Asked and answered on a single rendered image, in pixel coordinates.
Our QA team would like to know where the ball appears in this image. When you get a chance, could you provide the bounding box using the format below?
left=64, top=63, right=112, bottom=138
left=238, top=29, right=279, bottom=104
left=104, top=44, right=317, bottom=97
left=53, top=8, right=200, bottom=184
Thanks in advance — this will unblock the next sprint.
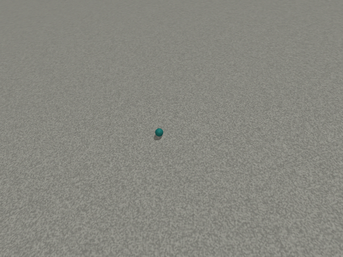
left=155, top=128, right=163, bottom=137

